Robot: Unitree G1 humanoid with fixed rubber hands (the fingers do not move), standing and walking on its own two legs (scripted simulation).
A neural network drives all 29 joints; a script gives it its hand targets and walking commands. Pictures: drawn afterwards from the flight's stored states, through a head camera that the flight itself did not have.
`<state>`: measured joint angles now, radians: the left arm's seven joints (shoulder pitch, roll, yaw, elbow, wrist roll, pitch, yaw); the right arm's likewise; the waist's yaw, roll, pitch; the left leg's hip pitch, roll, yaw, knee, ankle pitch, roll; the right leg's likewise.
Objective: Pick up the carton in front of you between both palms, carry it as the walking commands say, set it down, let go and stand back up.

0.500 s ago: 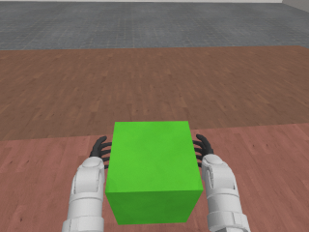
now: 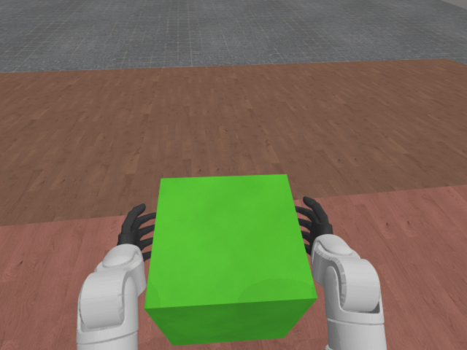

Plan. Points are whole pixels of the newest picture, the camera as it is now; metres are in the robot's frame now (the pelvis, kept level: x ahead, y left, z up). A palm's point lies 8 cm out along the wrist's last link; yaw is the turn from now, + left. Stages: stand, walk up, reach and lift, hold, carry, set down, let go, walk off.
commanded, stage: carry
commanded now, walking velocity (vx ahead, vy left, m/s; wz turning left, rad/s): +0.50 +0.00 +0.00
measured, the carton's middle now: (227, 264) +0.27 +0.01 +0.02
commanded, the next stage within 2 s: none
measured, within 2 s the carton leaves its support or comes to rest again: neither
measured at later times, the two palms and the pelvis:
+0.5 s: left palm (145, 146) +0.51 +0.18 +0.10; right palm (279, 140) +0.53 -0.12 +0.10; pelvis +0.28 +0.02 +0.00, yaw +2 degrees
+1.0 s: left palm (161, 76) +0.84 +0.19 +0.11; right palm (261, 75) +0.84 -0.11 +0.12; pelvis +0.60 +0.04 +0.01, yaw +1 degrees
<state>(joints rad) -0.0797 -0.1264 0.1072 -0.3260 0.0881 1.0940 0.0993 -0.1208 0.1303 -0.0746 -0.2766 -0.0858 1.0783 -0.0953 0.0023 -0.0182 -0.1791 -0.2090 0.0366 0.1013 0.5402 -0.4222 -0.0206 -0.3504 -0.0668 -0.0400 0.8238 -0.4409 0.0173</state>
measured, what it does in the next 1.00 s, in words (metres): walks ahead: right foot, then left foot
